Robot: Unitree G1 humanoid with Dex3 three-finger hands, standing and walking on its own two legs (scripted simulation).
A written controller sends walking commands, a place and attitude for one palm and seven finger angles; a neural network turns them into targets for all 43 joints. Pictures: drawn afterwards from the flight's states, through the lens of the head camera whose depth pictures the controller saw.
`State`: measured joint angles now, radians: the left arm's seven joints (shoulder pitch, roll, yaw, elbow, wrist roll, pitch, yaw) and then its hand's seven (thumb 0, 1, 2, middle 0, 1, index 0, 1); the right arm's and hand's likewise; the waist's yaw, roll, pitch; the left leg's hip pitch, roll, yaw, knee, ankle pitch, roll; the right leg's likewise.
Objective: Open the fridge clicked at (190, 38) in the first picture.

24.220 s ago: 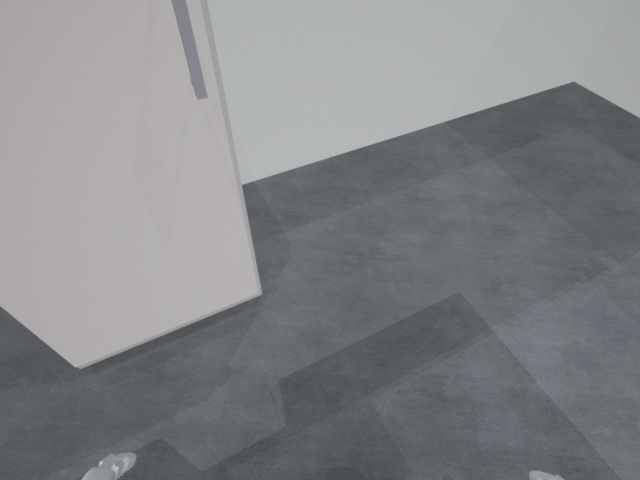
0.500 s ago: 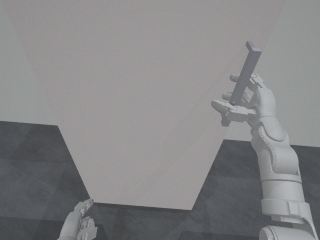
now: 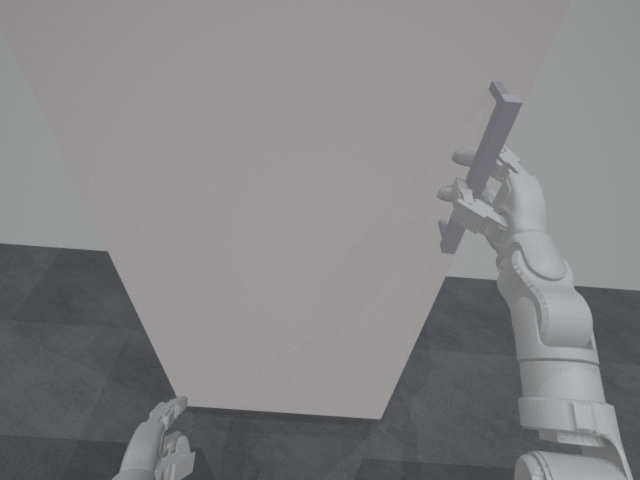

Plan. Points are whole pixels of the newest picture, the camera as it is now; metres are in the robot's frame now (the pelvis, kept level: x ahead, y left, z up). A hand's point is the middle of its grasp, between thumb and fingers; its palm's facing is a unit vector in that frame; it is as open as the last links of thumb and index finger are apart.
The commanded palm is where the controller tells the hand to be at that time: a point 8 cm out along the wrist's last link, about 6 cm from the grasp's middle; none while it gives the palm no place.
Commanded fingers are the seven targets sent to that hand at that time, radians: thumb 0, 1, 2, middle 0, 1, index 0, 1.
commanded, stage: grip the handle and tug to test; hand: right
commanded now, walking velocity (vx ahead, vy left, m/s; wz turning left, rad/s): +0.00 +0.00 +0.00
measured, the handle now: (470, 176) +0.44 -0.15 +0.20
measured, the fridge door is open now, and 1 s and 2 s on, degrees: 0 0 7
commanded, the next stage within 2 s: pull the door a little, standing still in 0.50 s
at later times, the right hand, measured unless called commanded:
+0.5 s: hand (459, 208) +0.38 -0.12 +0.20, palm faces +0.01 +1.00 +0.00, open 5.8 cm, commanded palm +0.33 -0.17 +0.20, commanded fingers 0.00 -0.90 -0.90 0.45 1.40 0.45 1.40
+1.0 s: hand (458, 211) +0.37 -0.12 +0.20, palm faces +0.01 +1.00 -0.03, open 6.1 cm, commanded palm +0.30 -0.17 +0.20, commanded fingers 0.00 -0.90 -0.90 0.45 1.40 0.45 1.40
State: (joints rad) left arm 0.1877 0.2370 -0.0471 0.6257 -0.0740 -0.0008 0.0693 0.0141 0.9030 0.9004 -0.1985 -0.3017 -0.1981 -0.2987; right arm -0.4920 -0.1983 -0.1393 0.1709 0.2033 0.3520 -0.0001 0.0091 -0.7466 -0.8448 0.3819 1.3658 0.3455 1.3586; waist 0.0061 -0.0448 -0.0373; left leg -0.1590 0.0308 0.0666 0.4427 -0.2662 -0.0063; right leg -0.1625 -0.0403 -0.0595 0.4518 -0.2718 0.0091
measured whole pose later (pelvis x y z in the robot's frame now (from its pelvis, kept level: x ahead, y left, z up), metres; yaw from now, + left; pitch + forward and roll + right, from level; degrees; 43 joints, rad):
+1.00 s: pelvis +0.05 +0.00 +0.00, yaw +2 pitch +3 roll +0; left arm 0.17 0.22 -0.05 0.54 -0.06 0.00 0.02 0.01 0.90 0.90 -0.20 -0.30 -0.20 -0.30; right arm -0.12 -0.19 -0.18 -0.32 0.22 0.44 -0.01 0.00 -0.80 -0.82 0.30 1.37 0.21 1.29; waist 0.03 -0.06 -0.10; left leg -0.17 0.03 0.04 0.45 -0.31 -0.01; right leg -0.16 -0.04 -0.07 0.46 -0.31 0.01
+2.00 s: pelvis +0.09 +0.07 -0.01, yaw -2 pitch -2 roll -4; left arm 0.13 0.19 -0.04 0.54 0.00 0.01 0.06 0.01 0.90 0.90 -0.20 -0.30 -0.20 -0.30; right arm 0.20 -0.33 -0.19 -0.55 0.02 -0.05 -0.15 -0.06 -0.65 -0.81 0.45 1.40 0.30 1.37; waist 0.04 0.13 0.05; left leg -0.38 0.00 0.20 0.24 0.09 0.12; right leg -0.21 0.07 -0.11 0.75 -0.48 -0.02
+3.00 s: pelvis -0.16 +0.23 -0.01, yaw -21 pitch -2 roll +2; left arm 0.14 0.13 -0.01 0.61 -0.02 -0.09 0.01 0.01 0.90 0.90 -0.20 -0.30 -0.20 -0.30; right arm 0.01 -0.25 -0.07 -0.47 0.03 -0.04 -0.07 -0.09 -0.62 -0.73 0.28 1.39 0.19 1.09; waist 0.03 -0.10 0.18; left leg -0.17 -0.05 0.06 0.49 -0.28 0.03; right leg -0.39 -0.06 0.17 0.64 -0.31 0.04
